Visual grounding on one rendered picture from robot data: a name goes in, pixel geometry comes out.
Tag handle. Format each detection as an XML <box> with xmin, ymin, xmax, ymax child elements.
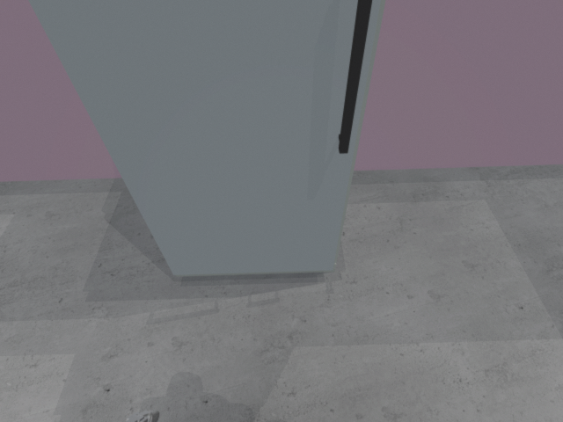
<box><xmin>339</xmin><ymin>0</ymin><xmax>372</xmax><ymax>154</ymax></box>

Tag fridge door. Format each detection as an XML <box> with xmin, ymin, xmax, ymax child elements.
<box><xmin>28</xmin><ymin>0</ymin><xmax>381</xmax><ymax>275</ymax></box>

